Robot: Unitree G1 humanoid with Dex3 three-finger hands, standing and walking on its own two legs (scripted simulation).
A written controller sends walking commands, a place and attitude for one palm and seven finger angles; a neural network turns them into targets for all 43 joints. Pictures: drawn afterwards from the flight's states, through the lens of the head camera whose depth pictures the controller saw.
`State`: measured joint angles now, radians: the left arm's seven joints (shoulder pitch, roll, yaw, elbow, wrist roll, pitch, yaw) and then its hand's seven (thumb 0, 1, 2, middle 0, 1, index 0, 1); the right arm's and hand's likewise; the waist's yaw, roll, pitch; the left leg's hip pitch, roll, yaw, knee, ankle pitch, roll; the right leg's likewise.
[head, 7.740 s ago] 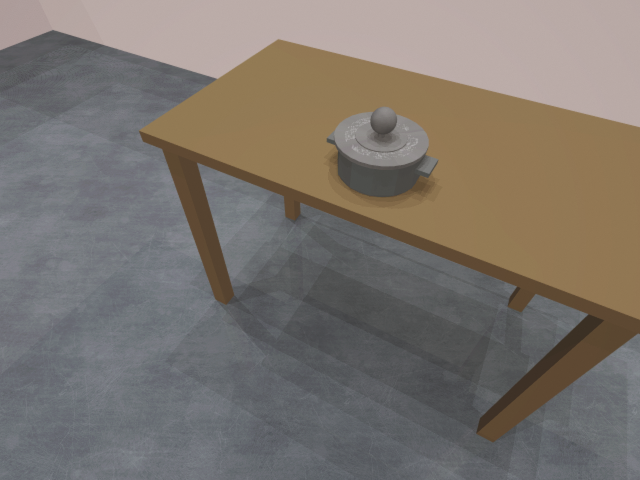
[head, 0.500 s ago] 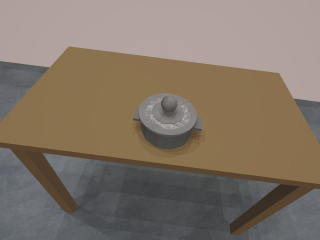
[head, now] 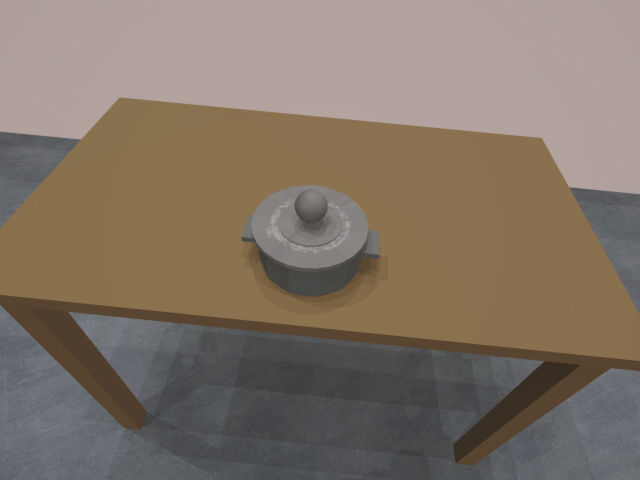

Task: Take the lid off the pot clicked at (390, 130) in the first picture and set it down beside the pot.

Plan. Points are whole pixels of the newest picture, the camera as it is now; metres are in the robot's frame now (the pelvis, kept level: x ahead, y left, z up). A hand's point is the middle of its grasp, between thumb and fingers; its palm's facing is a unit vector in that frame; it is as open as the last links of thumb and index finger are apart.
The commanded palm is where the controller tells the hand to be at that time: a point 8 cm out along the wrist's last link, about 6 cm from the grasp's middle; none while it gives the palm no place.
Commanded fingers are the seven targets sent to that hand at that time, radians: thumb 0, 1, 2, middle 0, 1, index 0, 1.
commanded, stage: look again from close up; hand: left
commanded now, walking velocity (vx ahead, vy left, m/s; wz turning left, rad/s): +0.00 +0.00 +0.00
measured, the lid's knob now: (311, 206) +0.48 +0.05 +0.08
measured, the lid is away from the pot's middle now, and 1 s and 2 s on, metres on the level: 0.00 0.00 0.00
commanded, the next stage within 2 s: lift the closed hand beside the body in 0.68 s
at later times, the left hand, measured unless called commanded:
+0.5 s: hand out of the picture -0.02 +0.13 -0.18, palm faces +0.02 -0.99 -0.14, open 7.4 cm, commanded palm none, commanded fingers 0.00 0.90 0.90 -0.20 -0.30 -0.20 -0.30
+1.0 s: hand out of the picture +0.13 +0.18 -0.08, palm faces +0.10 -0.94 -0.33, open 6.4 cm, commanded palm +0.09 +0.21 -0.04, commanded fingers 0.00 0.90 0.90 -0.73 -0.88 -0.73 -0.88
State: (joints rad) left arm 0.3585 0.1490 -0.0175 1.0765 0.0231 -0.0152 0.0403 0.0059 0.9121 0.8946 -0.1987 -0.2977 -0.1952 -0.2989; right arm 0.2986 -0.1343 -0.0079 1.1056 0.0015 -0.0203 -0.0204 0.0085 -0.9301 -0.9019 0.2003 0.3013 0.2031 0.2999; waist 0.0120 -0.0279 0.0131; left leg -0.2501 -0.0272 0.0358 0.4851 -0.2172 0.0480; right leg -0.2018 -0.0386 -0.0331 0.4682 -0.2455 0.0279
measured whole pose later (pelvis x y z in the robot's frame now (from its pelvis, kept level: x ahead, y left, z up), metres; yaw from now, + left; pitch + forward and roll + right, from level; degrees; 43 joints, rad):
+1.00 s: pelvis +0.00 +0.00 +0.00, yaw +1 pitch -3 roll +0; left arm 0.48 0.20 -0.08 0.32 -0.01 0.00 0.17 0.06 0.98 0.89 -0.36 -0.48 -0.36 -0.48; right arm 0.28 -0.25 0.00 0.85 0.07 -0.23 -0.04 0.03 -0.93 -0.90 0.20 0.30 0.20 0.30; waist -0.02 0.06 -0.01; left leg -0.23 -0.04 0.03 0.52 -0.24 0.04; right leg -0.19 -0.05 -0.04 0.53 -0.29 0.02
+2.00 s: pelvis +0.03 -0.02 +0.00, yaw +1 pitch -3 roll +0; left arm 0.70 0.28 0.16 -0.34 -0.02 -0.06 0.08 0.02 0.90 0.89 -1.30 -1.50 -1.29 -1.50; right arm 0.16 -0.19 0.00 0.59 0.02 -0.15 -0.08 0.01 -0.91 -0.90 0.20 0.30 0.20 0.30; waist 0.07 0.04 0.00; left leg -0.17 -0.01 0.01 0.49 -0.27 0.02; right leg -0.11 -0.02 -0.06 0.46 -0.30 0.00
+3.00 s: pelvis +0.00 -0.02 +0.00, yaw +1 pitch -1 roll -1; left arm 0.25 0.71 0.14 -0.31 0.70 -0.02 -0.26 0.00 0.18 1.25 -1.04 -0.70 -1.03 -0.70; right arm 0.13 -0.29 0.01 0.55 0.05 0.08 -0.02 0.01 -0.91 -0.90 0.20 0.30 0.20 0.30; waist 0.06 0.13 0.01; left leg -0.25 -0.01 0.00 0.47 -0.21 0.03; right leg -0.19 -0.02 -0.07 0.43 -0.24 0.01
